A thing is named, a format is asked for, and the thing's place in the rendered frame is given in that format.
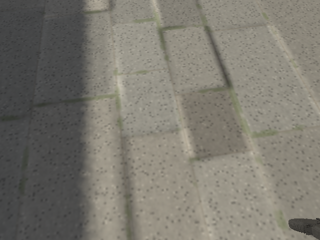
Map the robot right hand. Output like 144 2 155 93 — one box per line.
288 218 320 240

